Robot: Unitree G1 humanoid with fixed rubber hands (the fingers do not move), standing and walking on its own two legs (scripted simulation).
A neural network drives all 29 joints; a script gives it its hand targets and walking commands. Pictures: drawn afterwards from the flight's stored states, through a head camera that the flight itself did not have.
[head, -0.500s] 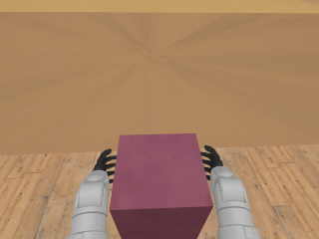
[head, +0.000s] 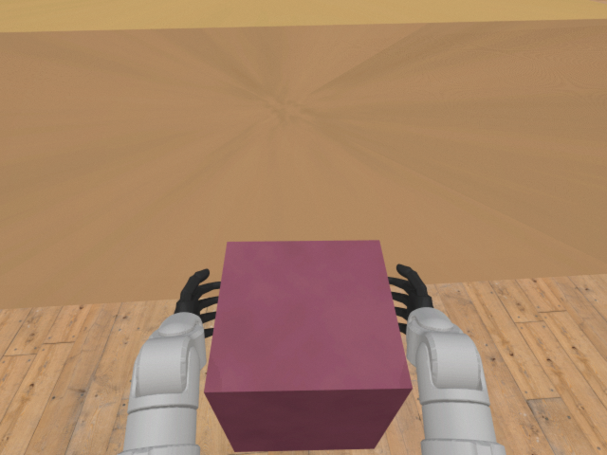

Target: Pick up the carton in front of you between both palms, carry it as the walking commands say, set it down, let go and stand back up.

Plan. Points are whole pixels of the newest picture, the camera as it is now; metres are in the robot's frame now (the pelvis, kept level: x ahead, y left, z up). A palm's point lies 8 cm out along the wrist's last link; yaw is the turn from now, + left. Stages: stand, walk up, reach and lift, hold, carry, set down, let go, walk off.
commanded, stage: carry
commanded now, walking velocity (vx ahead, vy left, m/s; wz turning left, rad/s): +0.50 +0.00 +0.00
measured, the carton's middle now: (304, 350) +0.29 +0.00 +0.01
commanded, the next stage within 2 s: none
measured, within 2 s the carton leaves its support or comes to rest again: neither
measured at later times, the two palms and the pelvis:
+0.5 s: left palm (232, 214) +0.51 +0.12 +0.09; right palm (403, 208) +0.51 -0.18 +0.09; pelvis +0.24 -0.03 +0.00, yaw +2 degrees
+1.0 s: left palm (239, 140) +0.85 +0.14 +0.07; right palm (360, 140) +0.82 -0.15 +0.07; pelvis +0.57 +0.02 +0.01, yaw -3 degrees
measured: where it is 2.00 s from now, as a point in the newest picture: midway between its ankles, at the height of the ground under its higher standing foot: (305, 259)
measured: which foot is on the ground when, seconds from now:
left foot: up 0.00-0.12, down 0.14-0.40, up 0.42-0.76, down 0.78-1.00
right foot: down 0.00-0.16, up 0.18-0.36, down 0.38-0.80, up 0.82-1.00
